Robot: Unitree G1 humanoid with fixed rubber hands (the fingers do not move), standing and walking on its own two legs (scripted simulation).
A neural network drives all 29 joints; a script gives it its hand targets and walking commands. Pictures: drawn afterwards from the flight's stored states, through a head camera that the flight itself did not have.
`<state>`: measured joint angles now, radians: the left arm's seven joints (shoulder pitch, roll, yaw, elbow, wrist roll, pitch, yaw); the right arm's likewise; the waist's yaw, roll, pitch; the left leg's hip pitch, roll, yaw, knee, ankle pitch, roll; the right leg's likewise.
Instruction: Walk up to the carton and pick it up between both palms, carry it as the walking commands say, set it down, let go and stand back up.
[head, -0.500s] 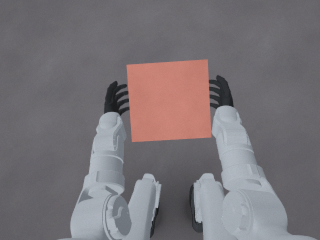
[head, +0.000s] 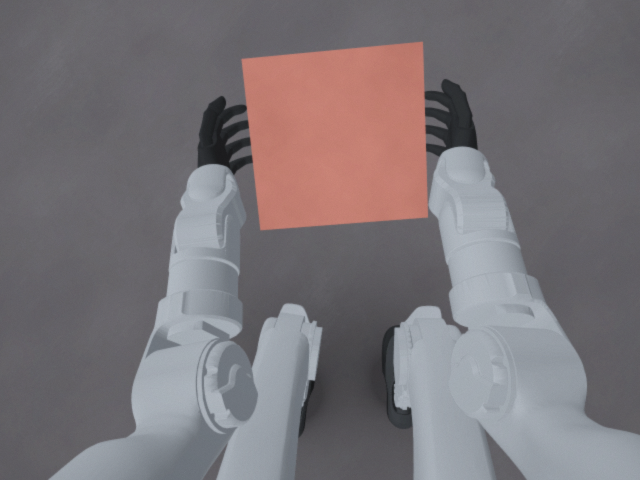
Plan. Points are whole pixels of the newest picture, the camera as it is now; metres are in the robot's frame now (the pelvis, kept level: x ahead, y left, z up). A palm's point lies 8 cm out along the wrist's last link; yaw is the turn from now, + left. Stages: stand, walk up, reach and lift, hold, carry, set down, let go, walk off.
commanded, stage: set down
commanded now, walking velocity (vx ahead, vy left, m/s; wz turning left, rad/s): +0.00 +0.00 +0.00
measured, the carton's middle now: (335, 146) +0.53 +0.04 -0.17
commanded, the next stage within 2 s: none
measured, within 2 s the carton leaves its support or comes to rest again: neither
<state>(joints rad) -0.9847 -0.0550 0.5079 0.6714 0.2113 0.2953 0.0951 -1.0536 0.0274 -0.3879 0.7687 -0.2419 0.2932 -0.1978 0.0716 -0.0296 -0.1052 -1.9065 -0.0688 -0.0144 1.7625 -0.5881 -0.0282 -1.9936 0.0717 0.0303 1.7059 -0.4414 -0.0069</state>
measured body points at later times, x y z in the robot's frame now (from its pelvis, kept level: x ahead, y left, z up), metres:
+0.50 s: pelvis -0.01 +0.01 -0.06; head +0.31 +0.00 +0.26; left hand +0.50 +0.18 -0.17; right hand +0.53 -0.10 -0.18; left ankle +0.08 +0.12 -0.47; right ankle +0.12 -0.10 -0.47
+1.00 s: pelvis -0.01 +0.01 -0.11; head +0.35 +0.01 +0.16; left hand +0.53 +0.19 -0.26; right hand +0.56 -0.10 -0.27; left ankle +0.08 +0.12 -0.47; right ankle +0.12 -0.10 -0.47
